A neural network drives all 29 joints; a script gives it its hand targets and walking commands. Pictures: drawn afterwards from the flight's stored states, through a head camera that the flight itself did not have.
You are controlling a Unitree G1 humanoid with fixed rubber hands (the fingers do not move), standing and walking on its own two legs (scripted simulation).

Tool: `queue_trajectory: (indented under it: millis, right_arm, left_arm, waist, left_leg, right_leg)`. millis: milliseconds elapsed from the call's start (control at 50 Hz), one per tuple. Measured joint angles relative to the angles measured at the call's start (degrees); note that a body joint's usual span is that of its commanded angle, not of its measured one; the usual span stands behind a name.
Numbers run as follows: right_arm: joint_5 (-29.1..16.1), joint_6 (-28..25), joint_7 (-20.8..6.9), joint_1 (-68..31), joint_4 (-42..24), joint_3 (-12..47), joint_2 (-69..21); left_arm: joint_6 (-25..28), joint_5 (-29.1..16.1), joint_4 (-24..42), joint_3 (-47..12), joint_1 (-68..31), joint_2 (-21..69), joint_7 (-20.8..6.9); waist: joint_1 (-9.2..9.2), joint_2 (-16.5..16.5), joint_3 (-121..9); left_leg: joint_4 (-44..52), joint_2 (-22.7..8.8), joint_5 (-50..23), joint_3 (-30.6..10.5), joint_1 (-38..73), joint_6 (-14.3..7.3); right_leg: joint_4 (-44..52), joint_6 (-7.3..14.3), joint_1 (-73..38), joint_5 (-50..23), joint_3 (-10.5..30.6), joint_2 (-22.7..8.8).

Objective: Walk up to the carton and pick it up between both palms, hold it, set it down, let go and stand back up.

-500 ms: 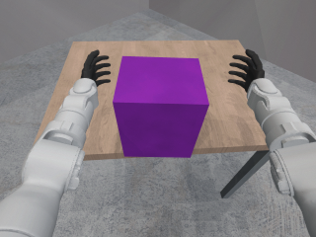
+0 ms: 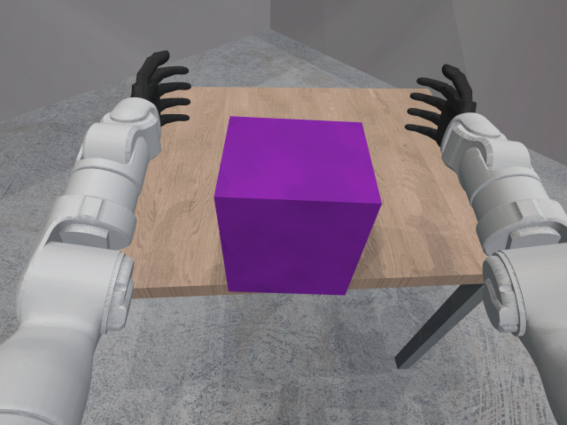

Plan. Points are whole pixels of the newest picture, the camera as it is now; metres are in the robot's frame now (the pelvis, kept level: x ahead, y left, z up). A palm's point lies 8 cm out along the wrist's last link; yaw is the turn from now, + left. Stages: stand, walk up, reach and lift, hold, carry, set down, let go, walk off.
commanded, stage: set down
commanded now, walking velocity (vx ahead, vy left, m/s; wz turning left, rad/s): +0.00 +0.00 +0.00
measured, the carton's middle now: (291, 211) +0.43 +0.02 +0.05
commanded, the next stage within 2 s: none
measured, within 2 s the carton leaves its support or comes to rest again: neither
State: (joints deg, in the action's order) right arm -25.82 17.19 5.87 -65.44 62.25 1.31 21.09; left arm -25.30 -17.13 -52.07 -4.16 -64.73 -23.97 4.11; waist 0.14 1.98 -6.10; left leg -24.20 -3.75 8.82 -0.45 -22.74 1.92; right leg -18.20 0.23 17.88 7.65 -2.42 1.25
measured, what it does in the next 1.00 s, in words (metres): stands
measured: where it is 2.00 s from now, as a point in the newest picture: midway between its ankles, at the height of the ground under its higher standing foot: outside the picture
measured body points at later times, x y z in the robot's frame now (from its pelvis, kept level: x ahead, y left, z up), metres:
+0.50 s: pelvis +0.00 -0.01 +0.00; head +0.00 +0.02 +0.45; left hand +0.41 +0.24 +0.16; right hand +0.42 -0.18 +0.15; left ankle +0.03 +0.13 -0.74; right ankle +0.01 -0.12 -0.74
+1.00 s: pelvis +0.00 +0.00 +0.00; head +0.00 +0.01 +0.45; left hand +0.35 +0.22 +0.10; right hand +0.35 -0.20 +0.10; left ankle +0.03 +0.13 -0.74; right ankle +0.01 -0.12 -0.74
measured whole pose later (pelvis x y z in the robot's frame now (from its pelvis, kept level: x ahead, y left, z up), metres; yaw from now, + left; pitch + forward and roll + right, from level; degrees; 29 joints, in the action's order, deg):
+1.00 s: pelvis +0.00 +0.00 +0.00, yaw -2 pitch -1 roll +0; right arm -16.8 14.6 5.9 -17.4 15.7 -1.5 12.9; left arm -27.2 -11.4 -9.2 6.9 -18.0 -15.1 2.2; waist 1.5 1.1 1.3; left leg -20.1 -2.3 8.4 1.8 -10.4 1.4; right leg -20.5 -0.1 9.5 9.8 0.5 0.1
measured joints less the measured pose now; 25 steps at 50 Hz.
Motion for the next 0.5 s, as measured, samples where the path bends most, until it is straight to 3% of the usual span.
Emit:
queue_trajectory:
  millis: [120, 280, 500]
  right_arm:
    - [-2.15, 0.31, -1.35, 3.96, -5.34, 2.3, 1.9]
    - [-3.11, 0.69, -0.06, 12.43, -15.72, 5.38, 1.37]
    - [2.08, 0.27, 1.04, 25.33, -26.68, 1.28, -4.44]
  left_arm:
    - [-2.08, 2.14, 4.92, 3.51, 6.05, 1.79, -0.42]
    - [-3.57, 4.39, 14.73, 9.51, 14.82, 1.65, -2.12]
    - [-3.74, 4.01, 24.2, 10.01, 25.17, 1.71, -3.18]
  waist:
    - [0.29, -1.08, 1.1]
    - [0.62, -0.86, 3.05]
    - [0.9, 0.3, 4.0]
  left_leg:
    - [1.35, 0.01, 0.07, 0.96, 3.29, -0.16]
    - [4.03, 0.14, -0.93, 1.98, 7.12, -0.08]
    - [4.02, 0.47, -1.16, 1.23, 8.38, 0.07]
  right_leg:
    - [0.65, -0.18, -2.56, 0.09, 1.02, -0.04]
    - [0.3, -0.05, -4.54, 0.33, 2.16, -0.12]
    - [-0.11, 0.12, -5.9, 0.58, 1.64, -0.33]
